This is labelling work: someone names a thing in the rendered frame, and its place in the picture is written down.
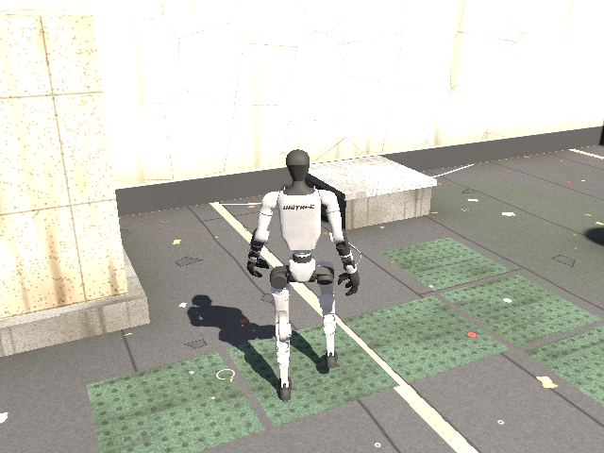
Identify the robot right hand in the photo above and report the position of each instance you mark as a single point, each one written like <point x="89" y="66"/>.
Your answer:
<point x="354" y="282"/>

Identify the right robot upper arm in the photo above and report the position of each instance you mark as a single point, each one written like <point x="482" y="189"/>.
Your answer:
<point x="330" y="200"/>

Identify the left robot upper arm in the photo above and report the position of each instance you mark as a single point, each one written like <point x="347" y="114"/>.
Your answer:
<point x="269" y="201"/>

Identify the right robot forearm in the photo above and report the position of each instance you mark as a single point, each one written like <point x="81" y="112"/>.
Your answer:
<point x="346" y="255"/>

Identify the robot left hand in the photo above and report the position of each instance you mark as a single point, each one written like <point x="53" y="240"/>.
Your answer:
<point x="260" y="263"/>

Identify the humanoid robot torso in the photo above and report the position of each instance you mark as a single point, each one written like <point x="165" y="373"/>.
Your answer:
<point x="300" y="226"/>

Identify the humanoid robot head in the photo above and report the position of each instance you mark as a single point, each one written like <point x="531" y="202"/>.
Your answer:
<point x="298" y="163"/>

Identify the left robot forearm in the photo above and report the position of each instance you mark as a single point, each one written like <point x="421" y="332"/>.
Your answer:
<point x="255" y="249"/>

